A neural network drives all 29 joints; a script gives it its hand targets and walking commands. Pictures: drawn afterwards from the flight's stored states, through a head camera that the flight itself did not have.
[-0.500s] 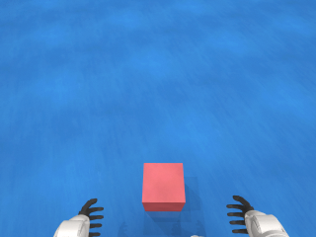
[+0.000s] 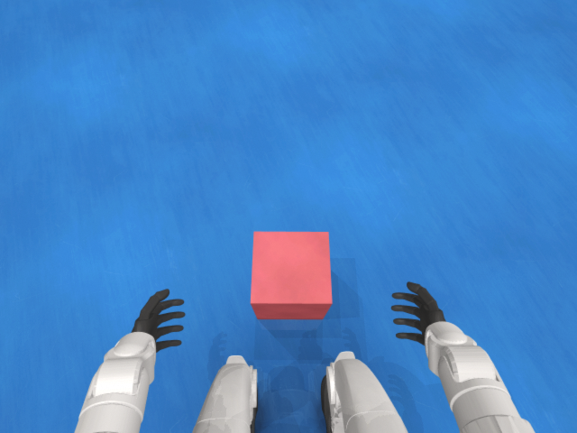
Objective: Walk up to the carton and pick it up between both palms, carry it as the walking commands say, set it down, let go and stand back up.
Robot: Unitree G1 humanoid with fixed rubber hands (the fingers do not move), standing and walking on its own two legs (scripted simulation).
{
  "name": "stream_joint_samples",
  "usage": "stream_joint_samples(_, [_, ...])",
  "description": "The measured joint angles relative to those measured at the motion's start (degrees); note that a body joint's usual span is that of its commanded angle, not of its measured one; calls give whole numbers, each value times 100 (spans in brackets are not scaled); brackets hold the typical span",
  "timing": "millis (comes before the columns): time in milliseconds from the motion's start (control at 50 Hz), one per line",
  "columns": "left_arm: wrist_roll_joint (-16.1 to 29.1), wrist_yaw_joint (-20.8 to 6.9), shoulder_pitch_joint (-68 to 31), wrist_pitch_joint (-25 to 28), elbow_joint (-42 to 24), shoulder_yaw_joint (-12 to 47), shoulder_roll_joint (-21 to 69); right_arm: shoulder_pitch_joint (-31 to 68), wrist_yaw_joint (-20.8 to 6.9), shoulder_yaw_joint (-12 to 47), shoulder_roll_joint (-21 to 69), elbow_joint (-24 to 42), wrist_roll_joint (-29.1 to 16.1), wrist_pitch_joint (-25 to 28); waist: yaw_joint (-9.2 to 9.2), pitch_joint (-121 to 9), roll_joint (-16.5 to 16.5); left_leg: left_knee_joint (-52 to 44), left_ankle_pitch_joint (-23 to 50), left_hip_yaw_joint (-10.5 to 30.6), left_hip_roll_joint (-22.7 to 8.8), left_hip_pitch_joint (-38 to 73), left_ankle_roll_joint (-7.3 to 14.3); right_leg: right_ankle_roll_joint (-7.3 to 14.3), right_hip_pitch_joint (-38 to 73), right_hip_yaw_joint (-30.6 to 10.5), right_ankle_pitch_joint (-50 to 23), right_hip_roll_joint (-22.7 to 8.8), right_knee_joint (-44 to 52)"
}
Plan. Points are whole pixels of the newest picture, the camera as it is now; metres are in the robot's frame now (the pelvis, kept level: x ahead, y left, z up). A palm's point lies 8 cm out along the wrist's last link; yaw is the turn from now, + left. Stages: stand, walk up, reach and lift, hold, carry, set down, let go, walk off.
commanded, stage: reach and lift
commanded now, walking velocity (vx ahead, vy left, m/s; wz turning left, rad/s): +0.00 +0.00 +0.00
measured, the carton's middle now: (290, 278) +0.46 -0.01 -0.58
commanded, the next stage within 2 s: none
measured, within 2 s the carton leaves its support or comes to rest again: neither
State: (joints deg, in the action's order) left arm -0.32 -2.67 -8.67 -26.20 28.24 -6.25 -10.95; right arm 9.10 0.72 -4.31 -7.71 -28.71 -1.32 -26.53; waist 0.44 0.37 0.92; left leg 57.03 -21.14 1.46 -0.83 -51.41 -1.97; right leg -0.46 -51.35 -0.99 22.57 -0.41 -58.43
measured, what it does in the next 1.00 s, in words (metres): lowers itself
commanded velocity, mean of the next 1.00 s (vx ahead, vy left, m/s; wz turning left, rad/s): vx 0.00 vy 0.00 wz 0.00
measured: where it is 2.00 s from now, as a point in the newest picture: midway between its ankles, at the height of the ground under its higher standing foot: (290, 428)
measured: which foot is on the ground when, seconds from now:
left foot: down 0.00-1.00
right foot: down 0.00-1.00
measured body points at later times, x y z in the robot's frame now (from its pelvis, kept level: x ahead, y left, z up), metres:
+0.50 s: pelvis -0.01 +0.01 -0.03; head +0.22 +0.01 +0.35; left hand +0.42 +0.21 -0.14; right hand +0.40 -0.18 -0.14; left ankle +0.06 +0.14 -0.67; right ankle +0.06 -0.12 -0.67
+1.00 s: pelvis +0.00 +0.01 -0.05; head +0.29 +0.01 +0.29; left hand +0.49 +0.20 -0.17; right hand +0.48 -0.18 -0.17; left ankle +0.06 +0.14 -0.67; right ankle +0.06 -0.12 -0.67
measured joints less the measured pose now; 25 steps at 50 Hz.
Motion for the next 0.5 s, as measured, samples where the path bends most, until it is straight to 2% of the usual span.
stream_joint_samples(100, [16,22,-1076,-78,479,-136,-87,1029,141,-265,64,-371,44,-106,-4,271,-11,244,32,24,10,-248,-1,-10,-241,-10,-43,21,-227])
stream_joint_samples(200, [7,92,-2008,91,1012,-253,-59,1975,282,-498,115,-838,126,33,-23,346,-11,356,120,41,21,-709,0,-26,-694,-19,-141,35,-320])
stream_joint_samples(340, [24,267,-2832,644,1408,-412,19,2697,420,-704,103,-1208,123,605,-52,109,-4,423,211,62,37,-1551,6,-59,-1514,-24,-246,41,-350])
stream_joint_samples(500, [38,385,-3512,1349,1776,-637,-55,3248,436,-869,-36,-1527,77,1377,-44,-239,-4,498,185,29,68,-2345,47,-112,-2308,-92,-233,41,-409])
